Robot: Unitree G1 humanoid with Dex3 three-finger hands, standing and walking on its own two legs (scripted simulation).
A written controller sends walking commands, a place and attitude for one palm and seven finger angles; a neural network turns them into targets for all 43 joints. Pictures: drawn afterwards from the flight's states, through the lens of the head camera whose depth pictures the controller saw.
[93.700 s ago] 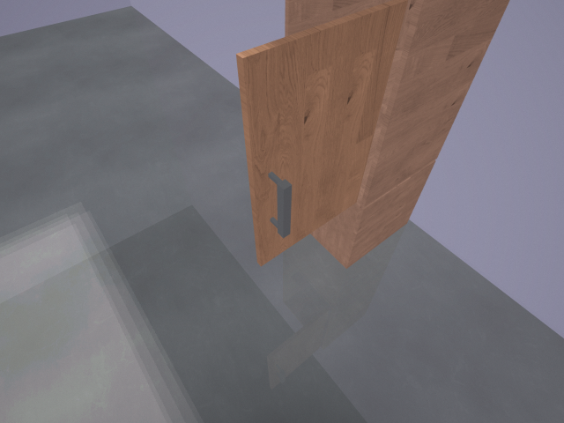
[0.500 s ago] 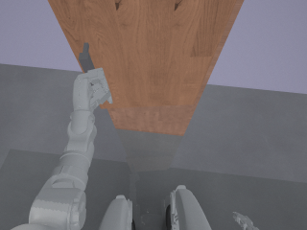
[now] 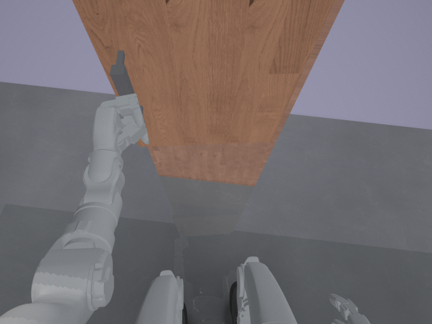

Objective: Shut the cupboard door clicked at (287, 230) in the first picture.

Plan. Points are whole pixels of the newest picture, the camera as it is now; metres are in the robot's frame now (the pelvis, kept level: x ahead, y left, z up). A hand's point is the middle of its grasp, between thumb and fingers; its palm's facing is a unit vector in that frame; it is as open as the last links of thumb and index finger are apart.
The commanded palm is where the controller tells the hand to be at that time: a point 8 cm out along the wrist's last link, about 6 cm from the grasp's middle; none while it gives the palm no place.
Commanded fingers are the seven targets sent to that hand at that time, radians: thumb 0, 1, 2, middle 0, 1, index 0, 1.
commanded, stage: push the door shut along its arc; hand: left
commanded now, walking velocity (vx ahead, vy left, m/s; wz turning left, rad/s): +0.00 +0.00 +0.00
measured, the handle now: (131, 94) +0.55 +0.14 +0.03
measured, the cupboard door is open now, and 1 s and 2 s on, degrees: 10 0 0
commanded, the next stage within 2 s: pull the fist back off the door in 0.72 s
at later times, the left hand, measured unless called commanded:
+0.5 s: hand (150, 96) +0.53 +0.10 +0.04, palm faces -0.17 -0.99 -0.03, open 3.2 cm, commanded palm +0.52 +0.14 +0.04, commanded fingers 0.00 0.90 0.90 -1.30 -1.50 -1.30 -1.50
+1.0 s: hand (156, 92) +0.54 +0.09 +0.04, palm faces +0.07 -1.00 +0.04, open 3.3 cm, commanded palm +0.53 +0.11 +0.04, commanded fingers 0.00 0.90 0.90 -1.30 -1.50 -1.30 -1.50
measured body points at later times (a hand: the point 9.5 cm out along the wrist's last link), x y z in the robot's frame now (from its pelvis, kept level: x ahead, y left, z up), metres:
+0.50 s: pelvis +0.00 +0.02 -0.01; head +0.16 +0.02 +0.41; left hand +0.53 +0.15 +0.04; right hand +0.01 -0.25 -0.13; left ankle +0.02 +0.12 -0.61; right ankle +0.07 -0.11 -0.61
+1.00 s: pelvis -0.03 +0.01 -0.03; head +0.14 +0.04 +0.38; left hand +0.53 +0.14 +0.04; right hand -0.02 -0.25 -0.14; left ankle +0.02 +0.12 -0.61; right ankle +0.07 -0.11 -0.61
